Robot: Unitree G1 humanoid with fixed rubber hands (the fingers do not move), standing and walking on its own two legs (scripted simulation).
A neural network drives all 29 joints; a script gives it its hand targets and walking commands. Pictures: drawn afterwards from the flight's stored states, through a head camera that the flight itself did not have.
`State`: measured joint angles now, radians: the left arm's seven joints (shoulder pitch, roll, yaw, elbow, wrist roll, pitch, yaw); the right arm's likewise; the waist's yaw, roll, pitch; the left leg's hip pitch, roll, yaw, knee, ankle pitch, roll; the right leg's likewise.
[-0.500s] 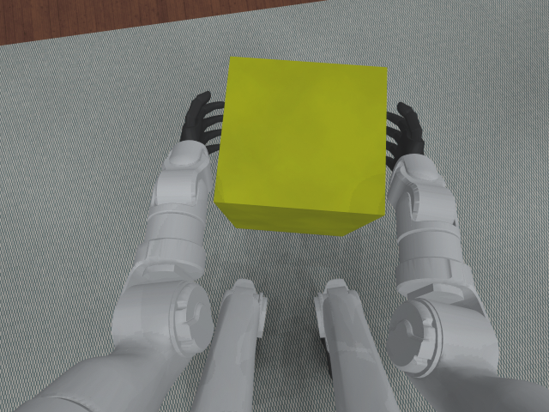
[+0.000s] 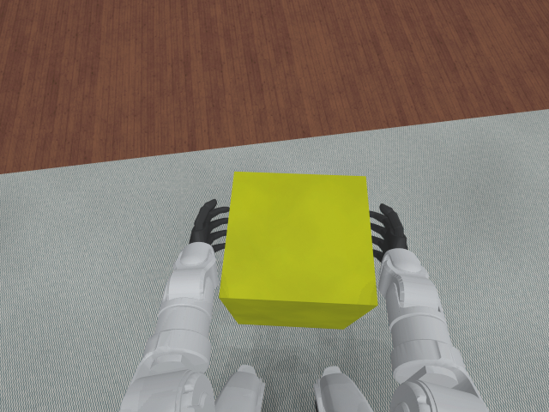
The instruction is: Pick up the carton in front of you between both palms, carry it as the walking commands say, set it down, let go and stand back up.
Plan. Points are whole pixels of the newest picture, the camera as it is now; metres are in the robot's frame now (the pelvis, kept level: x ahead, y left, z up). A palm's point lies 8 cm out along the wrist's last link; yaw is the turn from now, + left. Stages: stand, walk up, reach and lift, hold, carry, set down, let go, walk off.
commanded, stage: reach and lift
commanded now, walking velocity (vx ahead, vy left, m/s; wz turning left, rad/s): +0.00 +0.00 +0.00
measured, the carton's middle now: (294, 258) +0.37 -0.01 -0.10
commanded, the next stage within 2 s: hold in 1.40 s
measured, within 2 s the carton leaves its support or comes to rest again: neither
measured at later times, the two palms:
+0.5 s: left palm (176, 244) +0.31 +0.15 +0.09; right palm (426, 245) +0.31 -0.15 +0.09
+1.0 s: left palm (174, 238) +0.31 +0.15 +0.10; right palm (428, 240) +0.31 -0.15 +0.10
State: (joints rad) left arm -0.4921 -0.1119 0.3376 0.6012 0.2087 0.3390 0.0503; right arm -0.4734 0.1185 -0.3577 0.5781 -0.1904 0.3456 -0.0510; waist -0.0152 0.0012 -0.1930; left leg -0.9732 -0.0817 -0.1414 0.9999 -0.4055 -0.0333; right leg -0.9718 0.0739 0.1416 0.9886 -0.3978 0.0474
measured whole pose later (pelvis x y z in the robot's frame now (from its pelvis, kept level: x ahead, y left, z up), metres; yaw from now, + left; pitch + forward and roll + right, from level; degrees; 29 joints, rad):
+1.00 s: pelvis +0.02 -0.01 +0.07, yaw +0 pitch -3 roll +0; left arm -0.29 -0.16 0.27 0.36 0.29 0.63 0.00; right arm -0.30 0.16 -0.27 0.36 -0.28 0.64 0.00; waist 0.00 0.00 -0.01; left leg -0.17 -0.04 -0.15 0.43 -0.22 -0.02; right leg -0.17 0.04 0.14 0.44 -0.21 0.02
